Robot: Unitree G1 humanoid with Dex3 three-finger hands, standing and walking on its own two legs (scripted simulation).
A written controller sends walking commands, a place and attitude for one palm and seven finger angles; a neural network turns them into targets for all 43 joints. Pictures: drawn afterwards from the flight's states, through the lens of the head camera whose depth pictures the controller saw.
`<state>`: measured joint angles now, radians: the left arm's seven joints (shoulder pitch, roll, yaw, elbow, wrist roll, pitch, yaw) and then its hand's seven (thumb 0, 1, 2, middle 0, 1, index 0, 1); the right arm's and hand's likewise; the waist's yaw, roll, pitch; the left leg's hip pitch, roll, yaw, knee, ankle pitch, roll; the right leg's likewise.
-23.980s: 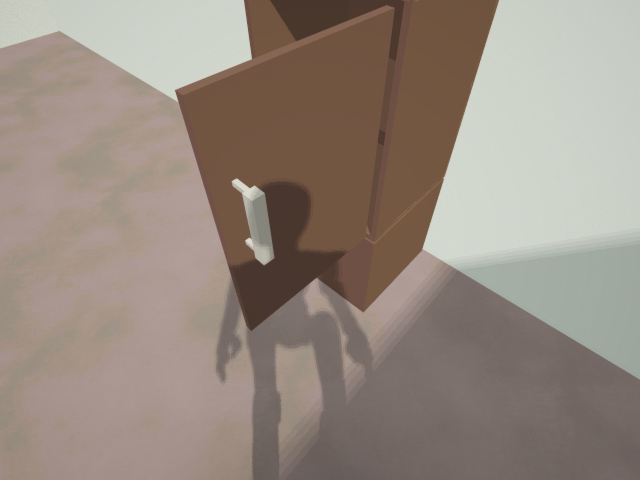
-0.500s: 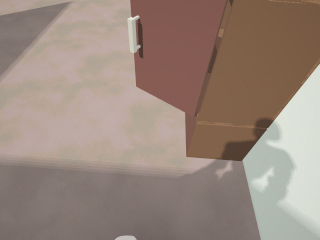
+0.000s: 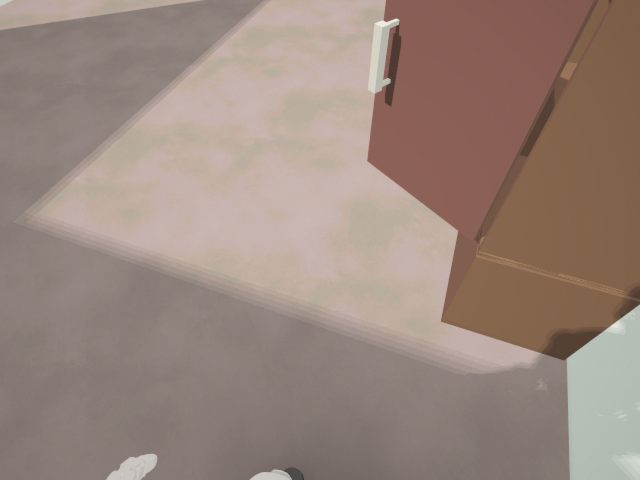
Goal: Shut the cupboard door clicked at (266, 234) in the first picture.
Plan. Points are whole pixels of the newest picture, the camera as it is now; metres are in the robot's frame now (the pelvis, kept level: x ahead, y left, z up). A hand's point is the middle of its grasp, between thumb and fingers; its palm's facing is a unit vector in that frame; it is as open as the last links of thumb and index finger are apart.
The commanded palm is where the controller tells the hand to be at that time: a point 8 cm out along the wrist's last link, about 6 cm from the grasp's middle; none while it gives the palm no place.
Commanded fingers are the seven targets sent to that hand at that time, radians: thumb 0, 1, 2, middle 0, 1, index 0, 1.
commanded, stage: walk to a spot facing it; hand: left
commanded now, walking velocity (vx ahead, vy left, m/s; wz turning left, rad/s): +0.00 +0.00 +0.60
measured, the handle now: (384, 56) +0.99 -0.12 +0.02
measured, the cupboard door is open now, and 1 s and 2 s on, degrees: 59 59 59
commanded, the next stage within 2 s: turn to face it in 1.82 s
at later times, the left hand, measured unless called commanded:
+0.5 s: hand out of the picture -0.03 +0.22 -0.17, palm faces +0.36 -0.90 -0.27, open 7.4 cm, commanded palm none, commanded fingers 0.00 0.90 0.90 -0.20 -0.30 -0.20 -0.30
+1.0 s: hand out of the picture -0.06 +0.13 -0.16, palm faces +0.70 -0.69 -0.17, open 7.4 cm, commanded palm none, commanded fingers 0.00 0.90 0.90 -0.20 -0.30 -0.20 -0.30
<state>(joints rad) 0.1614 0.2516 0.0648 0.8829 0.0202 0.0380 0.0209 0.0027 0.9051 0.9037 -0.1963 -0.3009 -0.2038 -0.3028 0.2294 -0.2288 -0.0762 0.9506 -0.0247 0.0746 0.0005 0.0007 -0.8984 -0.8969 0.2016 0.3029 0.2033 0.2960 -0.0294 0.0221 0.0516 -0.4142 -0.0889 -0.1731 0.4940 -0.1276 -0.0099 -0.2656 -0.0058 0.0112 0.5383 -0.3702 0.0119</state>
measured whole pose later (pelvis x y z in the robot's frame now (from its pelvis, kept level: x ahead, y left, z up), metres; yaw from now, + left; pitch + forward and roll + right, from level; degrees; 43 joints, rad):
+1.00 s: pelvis +0.07 +0.02 +0.01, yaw +41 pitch +1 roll +0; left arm 0.38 0.14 0.05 1.00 0.04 -0.06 0.00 0.00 0.90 0.90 -0.20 -0.30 -0.21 -0.30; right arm 0.12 -0.22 -0.05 0.93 -0.03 0.04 0.06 0.00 -0.91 -0.90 0.19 0.30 0.19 0.29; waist 0.04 -0.02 0.10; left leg -0.52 0.07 0.10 0.78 -0.29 0.00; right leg -0.03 -0.13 -0.35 0.37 -0.32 0.04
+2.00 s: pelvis +0.36 +0.30 +0.01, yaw +57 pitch +0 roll -1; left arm 0.30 0.17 0.05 1.03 0.03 -0.06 0.02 -0.01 0.93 0.90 -0.20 -0.30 -0.20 -0.30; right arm 0.16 -0.19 -0.05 0.99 -0.02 0.00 0.02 0.00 -0.92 -0.90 0.19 0.30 0.19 0.29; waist 0.00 0.00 0.08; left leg -0.57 0.08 0.09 0.79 -0.21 0.00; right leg -0.06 -0.05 -0.27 0.39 -0.32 -0.01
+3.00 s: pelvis +0.39 +0.41 +0.01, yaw +24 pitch +1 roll -2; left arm 0.15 0.27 0.09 0.89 0.02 0.09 -0.03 0.01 0.91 0.90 -0.20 -0.30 -0.20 -0.30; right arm 0.19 -0.19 0.00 0.87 -0.03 0.01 -0.03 0.00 -0.90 -0.90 0.20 0.30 0.20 0.30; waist 0.01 -0.04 0.08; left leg -0.25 0.08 0.10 0.52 -0.28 0.01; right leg -0.49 0.02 0.01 1.08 -0.49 0.05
